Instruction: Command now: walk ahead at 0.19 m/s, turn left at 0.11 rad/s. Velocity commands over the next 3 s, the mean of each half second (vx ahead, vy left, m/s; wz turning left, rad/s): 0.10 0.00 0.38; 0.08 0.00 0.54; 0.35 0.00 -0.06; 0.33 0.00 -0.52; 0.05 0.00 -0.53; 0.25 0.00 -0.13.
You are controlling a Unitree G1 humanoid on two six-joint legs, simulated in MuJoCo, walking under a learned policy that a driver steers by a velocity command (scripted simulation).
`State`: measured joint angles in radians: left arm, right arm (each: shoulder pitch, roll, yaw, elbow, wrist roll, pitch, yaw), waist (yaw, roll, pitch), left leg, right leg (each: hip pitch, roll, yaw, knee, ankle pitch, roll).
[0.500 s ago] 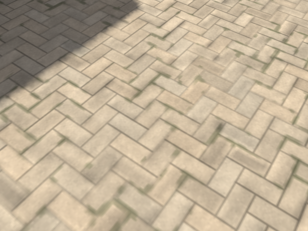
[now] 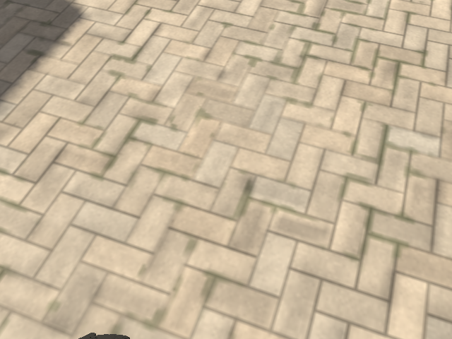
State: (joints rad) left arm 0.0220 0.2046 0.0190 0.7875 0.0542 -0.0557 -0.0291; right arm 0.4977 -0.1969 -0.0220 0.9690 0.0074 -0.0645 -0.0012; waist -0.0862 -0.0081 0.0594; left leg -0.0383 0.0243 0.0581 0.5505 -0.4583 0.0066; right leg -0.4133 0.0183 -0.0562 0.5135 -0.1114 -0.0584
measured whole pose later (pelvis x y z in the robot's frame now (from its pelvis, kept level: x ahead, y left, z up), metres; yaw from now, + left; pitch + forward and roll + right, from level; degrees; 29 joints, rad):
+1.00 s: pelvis +0.11 +0.02 +0.01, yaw +32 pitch +1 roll +0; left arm 0.15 0.26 0.04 0.73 0.01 0.03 0.02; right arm 0.29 -0.30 -0.07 0.74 -0.02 0.04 0.00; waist -0.03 0.01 0.06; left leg -0.18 -0.11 -0.16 0.51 -0.32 0.05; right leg -0.36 0.03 0.01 0.65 -0.34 0.01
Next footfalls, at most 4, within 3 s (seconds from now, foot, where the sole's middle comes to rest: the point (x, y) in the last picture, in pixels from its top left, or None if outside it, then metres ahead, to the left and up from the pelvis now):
0.52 left None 0.06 0.10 -0.76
1.02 right None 0.22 -0.02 -0.76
1.50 left None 0.30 0.27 -0.76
1.98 right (159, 297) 0.57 0.18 -0.76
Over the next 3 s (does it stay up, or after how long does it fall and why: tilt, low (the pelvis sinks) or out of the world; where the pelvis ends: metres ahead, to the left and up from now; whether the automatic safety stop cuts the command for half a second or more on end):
stays up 0.56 0.24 0.01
